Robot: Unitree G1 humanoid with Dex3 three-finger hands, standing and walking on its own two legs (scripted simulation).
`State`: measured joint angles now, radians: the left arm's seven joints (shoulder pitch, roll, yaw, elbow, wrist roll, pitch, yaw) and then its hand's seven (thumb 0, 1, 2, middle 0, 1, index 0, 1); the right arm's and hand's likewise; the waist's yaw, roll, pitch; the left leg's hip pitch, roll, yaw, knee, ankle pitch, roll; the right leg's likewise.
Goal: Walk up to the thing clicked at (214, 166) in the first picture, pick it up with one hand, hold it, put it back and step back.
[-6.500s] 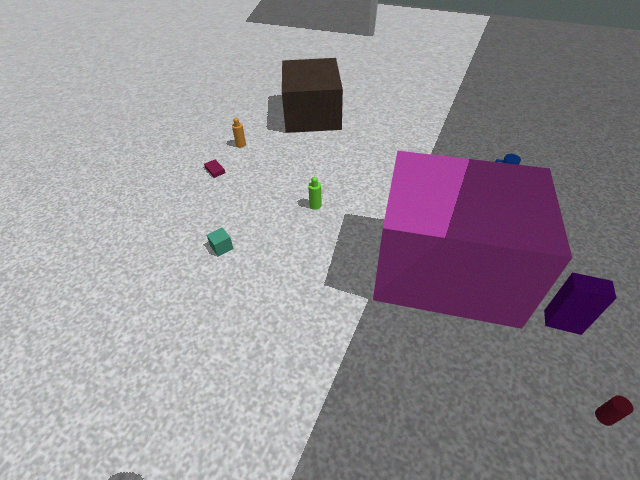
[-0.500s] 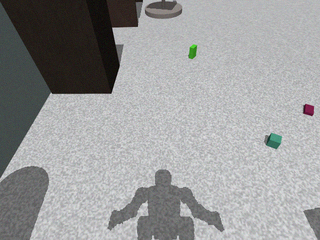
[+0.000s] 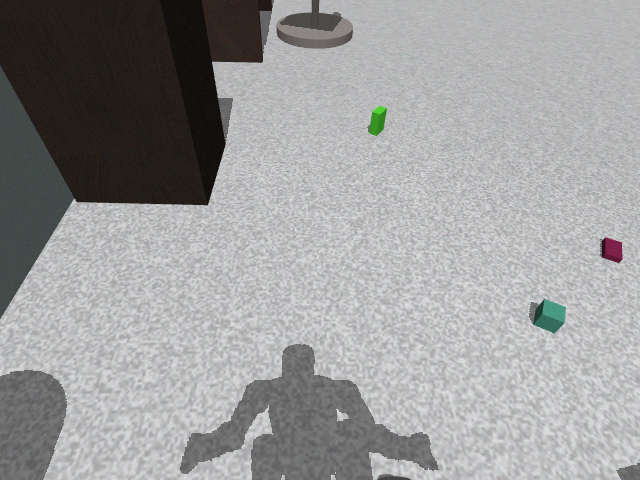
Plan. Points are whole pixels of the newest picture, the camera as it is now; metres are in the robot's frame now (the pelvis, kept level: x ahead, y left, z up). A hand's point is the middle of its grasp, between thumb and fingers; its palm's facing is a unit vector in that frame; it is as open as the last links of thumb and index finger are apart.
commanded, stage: walk up
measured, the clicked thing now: (612, 249) +1.18 -1.29 -0.76
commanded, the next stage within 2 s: none
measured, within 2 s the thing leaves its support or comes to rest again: neither
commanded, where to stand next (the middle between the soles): +0.93 -0.05 m, yaw +0 degrees
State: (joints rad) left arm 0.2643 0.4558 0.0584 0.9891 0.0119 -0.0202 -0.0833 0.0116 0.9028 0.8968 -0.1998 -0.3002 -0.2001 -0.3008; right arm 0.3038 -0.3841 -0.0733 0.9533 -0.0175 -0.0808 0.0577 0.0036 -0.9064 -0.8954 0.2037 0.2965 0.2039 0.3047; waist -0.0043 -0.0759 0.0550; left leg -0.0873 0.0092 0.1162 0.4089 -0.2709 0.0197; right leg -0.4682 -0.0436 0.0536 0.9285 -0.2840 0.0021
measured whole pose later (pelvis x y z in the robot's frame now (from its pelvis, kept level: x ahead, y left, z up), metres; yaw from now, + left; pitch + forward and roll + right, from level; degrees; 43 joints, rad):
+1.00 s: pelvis +0.47 -0.03 -0.01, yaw -1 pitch -2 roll +1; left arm 0.26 0.43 0.05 0.88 0.01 -0.04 -0.08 0.01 0.90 0.90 -0.20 -0.30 -0.20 -0.30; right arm 0.34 -0.42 -0.05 0.84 0.00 -0.08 0.06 0.00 -0.90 -0.90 0.21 0.30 0.21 0.31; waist -0.02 -0.02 0.08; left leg -0.13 0.06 0.11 0.53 -0.35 -0.01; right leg -0.45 -0.10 -0.03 0.67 -0.21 -0.02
